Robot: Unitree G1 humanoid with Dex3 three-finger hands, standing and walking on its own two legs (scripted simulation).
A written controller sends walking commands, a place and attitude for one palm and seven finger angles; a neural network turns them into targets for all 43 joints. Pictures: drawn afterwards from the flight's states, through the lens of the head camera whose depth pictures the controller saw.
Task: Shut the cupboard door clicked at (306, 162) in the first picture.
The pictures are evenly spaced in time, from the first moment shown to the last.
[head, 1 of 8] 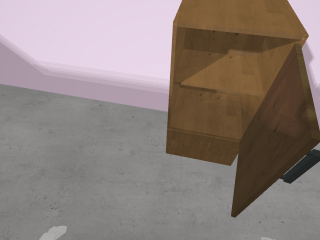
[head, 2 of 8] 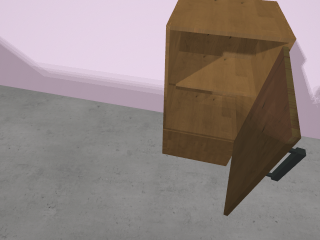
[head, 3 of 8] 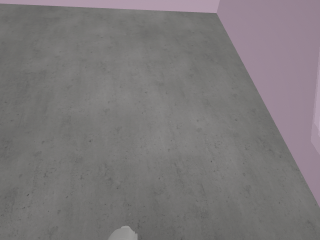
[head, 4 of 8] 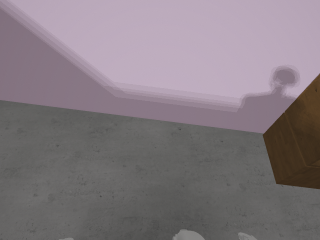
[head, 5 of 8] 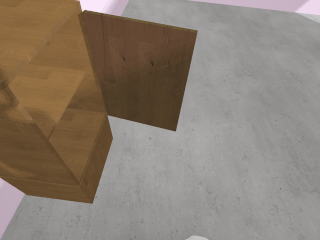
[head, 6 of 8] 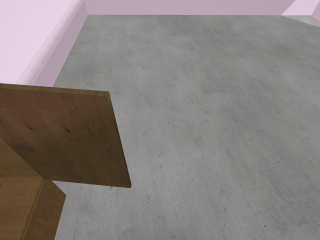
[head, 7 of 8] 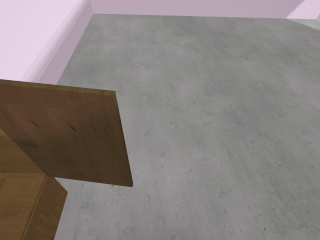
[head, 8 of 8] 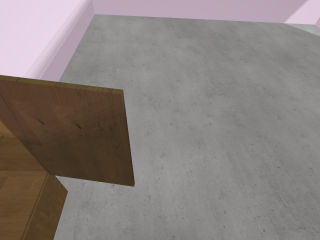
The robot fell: no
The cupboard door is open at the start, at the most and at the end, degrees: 82 82 82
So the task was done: no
